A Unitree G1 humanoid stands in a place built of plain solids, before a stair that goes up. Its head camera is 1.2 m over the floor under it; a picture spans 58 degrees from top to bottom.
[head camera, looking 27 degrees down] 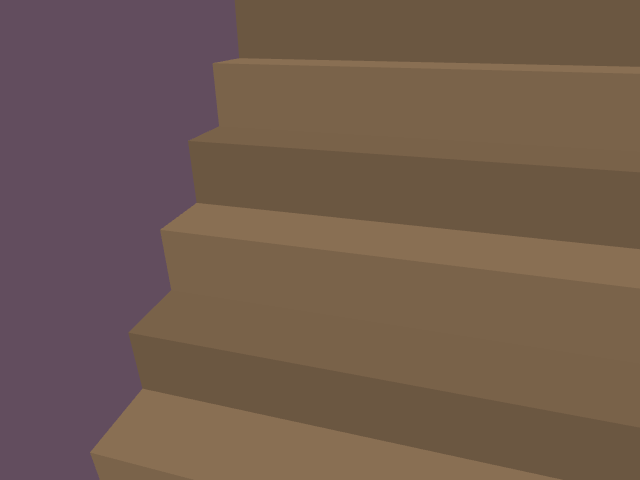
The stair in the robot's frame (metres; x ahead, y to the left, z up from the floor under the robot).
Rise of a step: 0.21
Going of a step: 0.22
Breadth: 1.60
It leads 14 degrees to the right of straight ahead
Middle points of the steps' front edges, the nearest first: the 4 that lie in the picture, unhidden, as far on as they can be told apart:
0.75 -0.24 0.43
0.96 -0.30 0.64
1.18 -0.35 0.85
1.39 -0.41 1.07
